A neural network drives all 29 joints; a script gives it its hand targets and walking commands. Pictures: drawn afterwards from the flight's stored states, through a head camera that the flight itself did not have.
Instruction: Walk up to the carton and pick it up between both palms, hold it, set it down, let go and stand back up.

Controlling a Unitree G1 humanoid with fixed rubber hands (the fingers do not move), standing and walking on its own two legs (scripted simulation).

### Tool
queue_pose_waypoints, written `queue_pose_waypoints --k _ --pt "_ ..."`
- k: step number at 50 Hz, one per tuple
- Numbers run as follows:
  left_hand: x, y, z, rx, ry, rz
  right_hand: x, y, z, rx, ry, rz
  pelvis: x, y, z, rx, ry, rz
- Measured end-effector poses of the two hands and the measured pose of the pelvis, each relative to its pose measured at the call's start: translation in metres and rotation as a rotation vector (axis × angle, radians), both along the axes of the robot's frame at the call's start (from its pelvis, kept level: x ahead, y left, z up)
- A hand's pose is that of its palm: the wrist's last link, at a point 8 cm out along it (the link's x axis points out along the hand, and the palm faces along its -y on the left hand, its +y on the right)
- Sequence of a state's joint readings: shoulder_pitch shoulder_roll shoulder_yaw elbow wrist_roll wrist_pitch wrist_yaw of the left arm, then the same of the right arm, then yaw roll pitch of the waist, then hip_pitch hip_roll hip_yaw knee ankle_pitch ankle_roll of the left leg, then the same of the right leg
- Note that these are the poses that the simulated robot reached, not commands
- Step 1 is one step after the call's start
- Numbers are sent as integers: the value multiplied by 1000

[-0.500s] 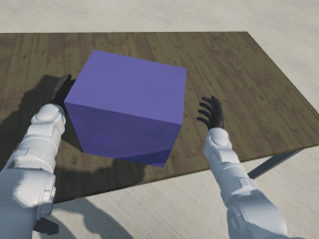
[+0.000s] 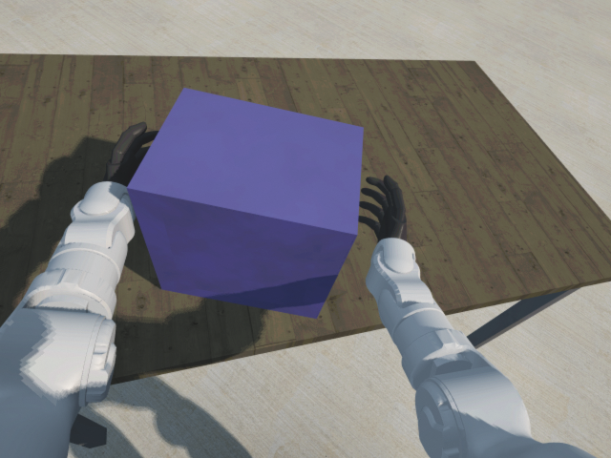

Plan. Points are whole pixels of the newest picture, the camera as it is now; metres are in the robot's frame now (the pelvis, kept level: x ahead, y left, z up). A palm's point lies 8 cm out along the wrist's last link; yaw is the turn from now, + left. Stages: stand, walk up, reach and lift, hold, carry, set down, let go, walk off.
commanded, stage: reach and lift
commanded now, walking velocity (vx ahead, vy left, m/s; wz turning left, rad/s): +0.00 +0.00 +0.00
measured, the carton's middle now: (256, 213) +0.45 -0.01 +0.03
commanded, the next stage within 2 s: none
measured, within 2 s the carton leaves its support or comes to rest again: leaves its support in 1.60 s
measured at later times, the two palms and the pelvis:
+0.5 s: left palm (134, 184) +0.48 +0.15 +0.07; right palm (383, 232) +0.38 -0.17 +0.06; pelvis +0.00 +0.00 +0.00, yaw +0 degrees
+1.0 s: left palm (135, 184) +0.48 +0.15 +0.07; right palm (383, 237) +0.38 -0.17 +0.06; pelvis +0.00 +0.02 +0.01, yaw +0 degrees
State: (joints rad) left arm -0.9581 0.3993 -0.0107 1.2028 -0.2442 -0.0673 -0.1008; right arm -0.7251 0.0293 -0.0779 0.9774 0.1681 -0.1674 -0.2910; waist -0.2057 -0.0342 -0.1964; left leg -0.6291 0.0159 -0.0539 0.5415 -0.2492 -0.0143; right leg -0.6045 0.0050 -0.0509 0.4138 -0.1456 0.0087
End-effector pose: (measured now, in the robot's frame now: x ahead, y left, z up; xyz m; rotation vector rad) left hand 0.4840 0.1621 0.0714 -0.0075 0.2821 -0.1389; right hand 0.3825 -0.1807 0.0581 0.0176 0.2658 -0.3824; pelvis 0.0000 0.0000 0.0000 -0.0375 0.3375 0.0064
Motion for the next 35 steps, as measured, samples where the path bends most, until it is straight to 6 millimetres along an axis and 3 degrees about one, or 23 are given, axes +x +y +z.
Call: queue_pose_waypoints --k 10,35 --pt "-3 -5 0 17 -1 -8 1 16 4 -8 -18 3 -4 1 0 -2 -5 0" --pt "-1 -13 3 125 -24 -52 0 12 6 -35 -39 -24 -4 5 0 -7 -21 1"
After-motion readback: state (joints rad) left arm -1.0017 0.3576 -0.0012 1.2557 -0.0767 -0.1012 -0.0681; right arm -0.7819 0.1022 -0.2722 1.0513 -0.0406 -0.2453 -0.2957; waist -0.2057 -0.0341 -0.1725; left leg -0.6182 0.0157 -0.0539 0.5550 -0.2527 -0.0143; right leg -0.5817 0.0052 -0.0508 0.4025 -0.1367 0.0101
